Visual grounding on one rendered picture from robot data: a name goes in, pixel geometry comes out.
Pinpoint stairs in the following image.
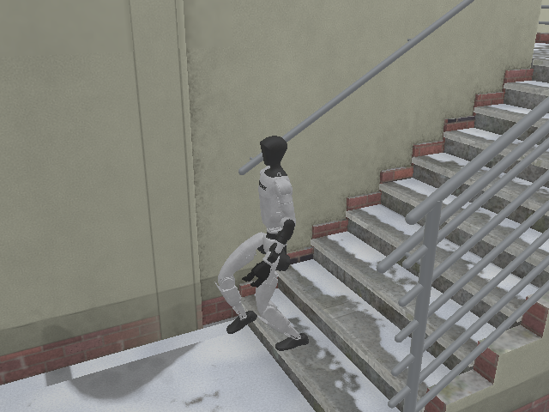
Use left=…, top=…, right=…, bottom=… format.
left=242, top=65, right=549, bottom=412

